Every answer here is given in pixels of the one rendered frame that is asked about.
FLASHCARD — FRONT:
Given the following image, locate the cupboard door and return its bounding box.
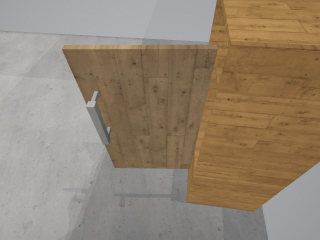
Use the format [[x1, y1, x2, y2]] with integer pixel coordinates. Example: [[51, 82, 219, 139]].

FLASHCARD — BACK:
[[62, 44, 218, 169]]

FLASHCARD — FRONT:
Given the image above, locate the handle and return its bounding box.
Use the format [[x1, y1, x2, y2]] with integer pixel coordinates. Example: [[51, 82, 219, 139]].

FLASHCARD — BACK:
[[86, 91, 111, 145]]

